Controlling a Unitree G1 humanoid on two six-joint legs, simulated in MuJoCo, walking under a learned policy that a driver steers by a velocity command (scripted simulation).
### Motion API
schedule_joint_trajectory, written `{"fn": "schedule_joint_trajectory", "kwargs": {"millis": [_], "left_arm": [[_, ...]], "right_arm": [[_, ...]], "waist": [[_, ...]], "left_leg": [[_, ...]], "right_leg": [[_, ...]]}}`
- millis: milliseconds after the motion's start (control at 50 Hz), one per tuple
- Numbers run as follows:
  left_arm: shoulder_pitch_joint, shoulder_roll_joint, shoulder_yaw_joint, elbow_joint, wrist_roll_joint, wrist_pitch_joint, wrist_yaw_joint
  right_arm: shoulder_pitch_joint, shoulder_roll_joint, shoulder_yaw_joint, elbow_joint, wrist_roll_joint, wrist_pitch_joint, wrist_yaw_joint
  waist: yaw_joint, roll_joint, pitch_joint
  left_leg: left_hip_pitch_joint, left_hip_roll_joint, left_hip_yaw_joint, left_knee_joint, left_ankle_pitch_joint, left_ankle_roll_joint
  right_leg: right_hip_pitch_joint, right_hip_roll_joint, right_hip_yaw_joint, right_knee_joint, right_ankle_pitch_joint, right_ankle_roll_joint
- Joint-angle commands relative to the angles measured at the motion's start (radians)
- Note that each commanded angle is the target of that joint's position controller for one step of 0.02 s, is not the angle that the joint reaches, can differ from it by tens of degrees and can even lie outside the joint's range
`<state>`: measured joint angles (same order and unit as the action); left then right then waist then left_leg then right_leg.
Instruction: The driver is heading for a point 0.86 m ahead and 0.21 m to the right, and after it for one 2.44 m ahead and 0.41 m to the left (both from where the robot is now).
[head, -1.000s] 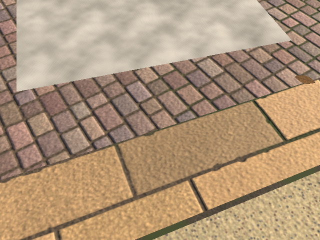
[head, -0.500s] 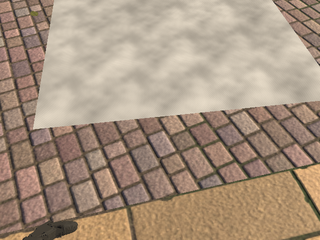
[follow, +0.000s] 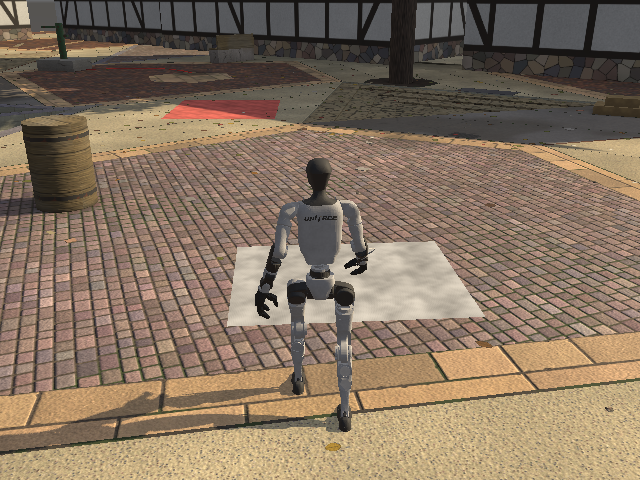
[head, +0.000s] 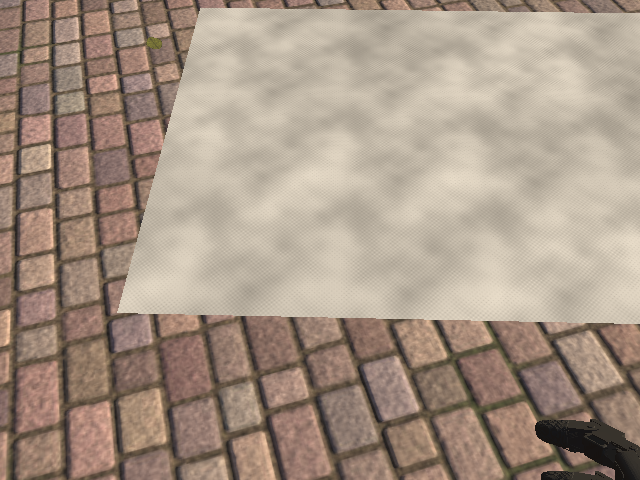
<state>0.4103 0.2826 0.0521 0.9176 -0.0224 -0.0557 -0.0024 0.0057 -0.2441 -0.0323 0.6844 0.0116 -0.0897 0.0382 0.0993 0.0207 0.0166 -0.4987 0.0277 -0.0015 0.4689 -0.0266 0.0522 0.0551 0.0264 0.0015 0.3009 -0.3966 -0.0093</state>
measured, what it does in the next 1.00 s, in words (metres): walks ahead, turning right: left foot, then right foot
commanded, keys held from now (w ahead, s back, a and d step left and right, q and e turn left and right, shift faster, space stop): w+e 0.72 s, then w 0.28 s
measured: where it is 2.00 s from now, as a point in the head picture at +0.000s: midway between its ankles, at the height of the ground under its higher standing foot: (467, 341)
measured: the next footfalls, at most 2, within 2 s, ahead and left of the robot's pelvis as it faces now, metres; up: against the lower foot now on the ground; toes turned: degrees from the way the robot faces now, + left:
left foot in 0.02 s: +0.17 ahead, +0.12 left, +0.00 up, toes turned +1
right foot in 0.54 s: +0.42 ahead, -0.17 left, +0.00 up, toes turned -20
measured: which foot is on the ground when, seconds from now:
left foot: up 0.00-0.00, down 0.02-0.56, up 0.58-1.00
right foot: down 0.00-0.02, up 0.04-0.52, down 0.54-1.00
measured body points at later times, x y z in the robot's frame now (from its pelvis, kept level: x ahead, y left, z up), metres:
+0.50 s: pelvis +0.26 -0.02 +0.00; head +0.29 -0.04 +0.45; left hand +0.51 +0.16 -0.09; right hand +0.21 -0.31 -0.13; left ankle +0.14 +0.12 -0.73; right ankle +0.38 -0.17 -0.71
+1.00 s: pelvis +0.53 -0.12 +0.01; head +0.55 -0.14 +0.46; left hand +0.70 +0.12 -0.10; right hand +0.62 -0.43 -0.08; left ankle +0.73 -0.07 -0.71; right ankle +0.38 -0.16 -0.73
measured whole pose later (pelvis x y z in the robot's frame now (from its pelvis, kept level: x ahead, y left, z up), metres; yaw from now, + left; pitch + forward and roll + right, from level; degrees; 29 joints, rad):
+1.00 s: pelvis +0.53 -0.12 +0.01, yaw -28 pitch +2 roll -1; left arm 0.35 0.28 0.07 0.77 -0.02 -0.05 0.01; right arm 0.05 -0.27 -0.04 0.74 0.00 -0.10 0.03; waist 0.08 0.04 0.01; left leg -0.55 0.03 -0.03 0.51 0.03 0.00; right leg -0.02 0.09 0.12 0.35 -0.36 -0.05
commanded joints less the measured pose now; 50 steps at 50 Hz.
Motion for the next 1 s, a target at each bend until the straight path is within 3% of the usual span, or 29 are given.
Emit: {"fn": "schedule_joint_trajectory", "kwargs": {"millis": [20,40,60,80,100,120,160,200,260,340,440,500,520,540,560,580,600,620,640,660,680,740,840,920,1000], "left_arm": [[-0.059,0.119,0.012,-0.082,0.022,-0.006,0.009],[0.089,-0.006,-0.024,-0.091,0.013,-0.025,0.002],[0.037,0.108,0.003,-0.070,-0.011,-0.037,0.000],[-0.055,0.154,0.020,-0.101,-0.029,-0.041,-0.001],[-0.103,0.142,0.020,-0.110,-0.023,-0.039,0.003],[-0.122,0.130,0.025,-0.113,-0.010,-0.030,0.006],[-0.074,0.086,0.025,-0.105,-0.011,-0.002,0.007],[-0.086,0.060,0.024,-0.117,-0.009,0.018,0.007],[-0.146,0.055,0.027,-0.146,-0.001,0.026,0.004],[-0.271,0.031,0.014,-0.187,0.002,0.016,-0.023],[-0.401,0.038,0.010,-0.264,0.003,0.018,-0.051],[-0.338,0.082,0.034,-0.279,0.003,0.025,-0.058],[-0.227,0.115,0.055,-0.255,0.000,0.027,-0.056],[-0.058,0.176,0.091,-0.210,-0.002,0.030,-0.043],[0.046,0.288,0.124,-0.187,-0.005,0.039,-0.019],[-0.010,0.332,0.118,-0.225,-0.003,0.024,-0.025],[-0.003,0.234,0.089,-0.233,0.002,0.010,-0.033],[-0.033,0.190,0.077,-0.229,0.005,-0.001,-0.032],[-0.098,0.163,0.068,-0.237,0.002,-0.005,-0.031],[-0.155,0.126,0.056,-0.252,0.009,-0.006,-0.027],[-0.183,0.122,0.052,-0.270,0.021,-0.007,-0.022],[-0.177,0.141,0.057,-0.271,0.015,-0.014,-0.006],[-0.102,0.145,0.054,-0.233,0.009,-0.013,0.011],[-0.039,0.152,0.054,-0.193,0.004,-0.012,0.009],[-0.029,0.163,0.059,-0.170,0.008,0.003,0.015]], "right_arm": [[0.378,-0.254,-0.092,0.023,-0.023,-0.017,-0.022],[0.421,-0.313,-0.104,0.045,-0.024,-0.006,-0.021],[0.429,-0.209,-0.080,0.041,-0.015,0.000,-0.024],[0.362,-0.171,-0.065,0.038,-0.011,-0.001,-0.029],[0.293,-0.147,-0.057,0.036,-0.013,-0.003,-0.029],[0.240,-0.118,-0.049,0.038,-0.016,-0.007,-0.026],[0.191,-0.102,-0.048,0.048,-0.026,-0.021,-0.022],[0.176,-0.112,-0.054,0.066,-0.024,-0.033,-0.023],[0.194,-0.138,-0.064,0.092,-0.030,-0.034,-0.035],[0.221,-0.171,-0.071,0.114,-0.024,-0.023,-0.048],[0.294,-0.209,-0.085,0.153,0.001,0.011,-0.053],[0.270,-0.248,-0.097,0.148,0.013,0.034,-0.060],[0.255,-0.255,-0.098,0.144,0.016,0.044,-0.063],[0.251,-0.240,-0.090,0.139,0.015,0.046,-0.066],[0.287,-0.159,-0.064,0.105,-0.019,0.035,-0.065],[0.321,-0.077,-0.030,0.060,-0.022,-0.004,-0.052],[0.205,-0.170,-0.050,0.045,0.016,-0.037,-0.036],[0.154,-0.175,-0.050,0.026,0.035,-0.054,-0.030],[0.154,-0.163,-0.049,0.037,0.015,-0.061,-0.038],[0.160,-0.176,-0.058,0.048,-0.010,-0.054,-0.045],[0.178,-0.180,-0.062,0.048,-0.014,-0.041,-0.043],[0.179,-0.143,-0.057,0.044,-0.025,-0.013,-0.043],[0.019,-0.089,-0.029,0.008,-0.019,-0.013,-0.028],[-0.068,-0.117,-0.031,-0.022,-0.004,-0.025,-0.011],[-0.029,-0.149,-0.041,-0.025,-0.006,-0.038,-0.001]], "waist": [[-0.249,-0.008,-0.278],[-0.181,0.262,-0.423],[-0.226,0.173,-0.396],[-0.219,0.129,-0.230],[-0.187,0.072,-0.150],[-0.158,0.064,-0.085],[-0.102,0.098,-0.047],[-0.083,0.072,-0.013],[-0.088,0.039,0.008],[-0.131,0.020,0.038],[-0.170,0.017,0.077],[-0.107,0.065,0.007],[-0.040,0.065,-0.054],[0.045,0.036,-0.141],[0.045,-0.150,-0.224],[-0.041,-0.284,-0.355],[0.026,-0.147,-0.332],[0.012,-0.121,-0.209],[-0.038,-0.034,-0.134],[-0.074,-0.031,-0.092],[-0.103,-0.068,-0.080],[-0.121,-0.052,-0.063],[-0.047,-0.091,-0.025],[-0.008,-0.101,0.017],[-0.043,-0.131,0.020]], "left_leg": [[0.634,0.165,-0.170,0.035,0.045,0.111],[0.956,0.403,-0.597,-0.038,-0.106,0.260],[0.905,0.386,-0.658,-0.110,-0.257,0.243],[0.769,0.351,-0.500,-0.142,-0.247,0.195],[0.629,0.310,-0.391,-0.177,-0.192,0.168],[0.515,0.275,-0.309,-0.220,-0.144,0.155],[0.377,0.248,-0.201,-0.296,-0.095,0.149],[0.328,0.246,-0.115,-0.334,-0.016,0.154],[0.350,0.236,-0.005,-0.348,0.068,0.146],[0.380,0.212,0.117,-0.356,0.084,0.116],[0.558,0.267,0.167,-0.289,0.169,0.093],[0.611,0.270,0.209,-0.101,0.600,0.058],[0.589,0.250,0.230,0.059,0.712,0.040],[0.473,0.205,0.252,0.291,0.643,0.002],[0.132,0.123,0.259,0.643,0.141,-0.056],[-0.189,-0.081,0.046,0.913,-0.570,-0.093],[-0.303,-0.024,-0.095,0.952,-0.528,-0.067],[-0.338,0.017,-0.081,0.900,-0.444,-0.040],[-0.285,0.061,-0.080,0.801,-0.371,-0.036],[-0.217,0.088,-0.078,0.723,-0.325,-0.040],[-0.151,0.098,-0.085,0.693,-0.301,-0.050],[-0.113,0.087,-0.056,0.555,-0.229,-0.093],[-0.048,0.044,-0.026,0.190,0.113,-0.111],[-0.065,0.026,-0.037,0.075,0.138,-0.080],[-0.038,0.007,-0.025,0.018,-0.016,-0.021]], "right_leg": [[-0.296,-0.141,0.058,0.512,0.570,-0.078],[-0.678,0.013,0.028,0.845,-0.127,-0.021],[-0.778,-0.027,0.136,0.965,-0.191,-0.021],[-0.834,-0.069,0.121,0.986,-0.105,-0.024],[-0.806,-0.112,0.099,0.952,-0.018,-0.018],[-0.774,-0.136,0.095,0.906,0.037,-0.012],[-0.676,-0.167,0.100,0.871,0.100,-0.002],[-0.688,-0.177,0.103,0.839,0.138,0.011],[-0.751,-0.176,0.111,0.727,0.277,0.021],[-0.716,-0.156,0.041,0.494,0.453,0.008],[-0.761,-0.132,-0.021,0.357,0.365,-0.037],[-0.611,-0.047,-0.103,0.345,0.209,-0.092],[-0.466,0.001,-0.129,0.318,0.198,-0.120],[-0.206,0.038,-0.112,0.254,0.260,-0.160],[0.111,-0.164,0.236,0.226,0.244,-0.255],[0.322,-0.362,0.807,0.045,0.086,-0.436],[0.318,-0.353,0.765,-0.017,0.063,-0.384],[0.204,-0.319,0.612,-0.011,0.120,-0.343],[0.053,-0.272,0.499,-0.010,0.215,-0.304],[-0.064,-0.240,0.420,-0.028,0.307,-0.284],[-0.150,-0.228,0.400,-0.047,0.381,-0.292],[-0.246,-0.191,0.301,-0.079,0.500,-0.290],[-0.284,-0.129,0.182,-0.090,0.428,-0.217],[-0.192,-0.187,0.238,-0.060,0.347,-0.209],[-0.064,-0.243,0.288,0.029,0.497,-0.181]]}}
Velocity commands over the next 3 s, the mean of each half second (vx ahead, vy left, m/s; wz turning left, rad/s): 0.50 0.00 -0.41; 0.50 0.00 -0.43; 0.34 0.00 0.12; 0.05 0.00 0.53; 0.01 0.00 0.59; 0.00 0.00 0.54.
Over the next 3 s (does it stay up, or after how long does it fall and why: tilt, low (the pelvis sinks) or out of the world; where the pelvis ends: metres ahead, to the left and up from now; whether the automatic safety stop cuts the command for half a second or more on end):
stays up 0.78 -0.17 0.01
